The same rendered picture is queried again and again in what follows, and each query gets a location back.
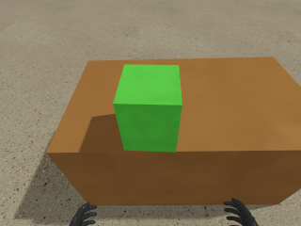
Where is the pedestal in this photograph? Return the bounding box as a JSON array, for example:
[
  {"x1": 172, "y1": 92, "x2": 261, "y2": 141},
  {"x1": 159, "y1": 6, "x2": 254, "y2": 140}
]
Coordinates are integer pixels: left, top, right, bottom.
[{"x1": 46, "y1": 56, "x2": 301, "y2": 205}]

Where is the robot right hand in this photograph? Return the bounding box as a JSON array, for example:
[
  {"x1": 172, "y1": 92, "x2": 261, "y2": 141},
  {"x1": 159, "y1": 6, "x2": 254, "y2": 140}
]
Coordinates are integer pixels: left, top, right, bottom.
[{"x1": 223, "y1": 198, "x2": 259, "y2": 226}]

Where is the robot left hand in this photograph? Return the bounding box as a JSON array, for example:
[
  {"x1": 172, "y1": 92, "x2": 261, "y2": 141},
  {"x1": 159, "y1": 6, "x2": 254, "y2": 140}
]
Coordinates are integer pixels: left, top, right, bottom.
[{"x1": 69, "y1": 202, "x2": 98, "y2": 226}]

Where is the carton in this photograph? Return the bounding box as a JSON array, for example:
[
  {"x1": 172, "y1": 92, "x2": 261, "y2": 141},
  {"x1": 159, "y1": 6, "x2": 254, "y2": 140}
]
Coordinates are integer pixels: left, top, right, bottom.
[{"x1": 113, "y1": 64, "x2": 182, "y2": 153}]

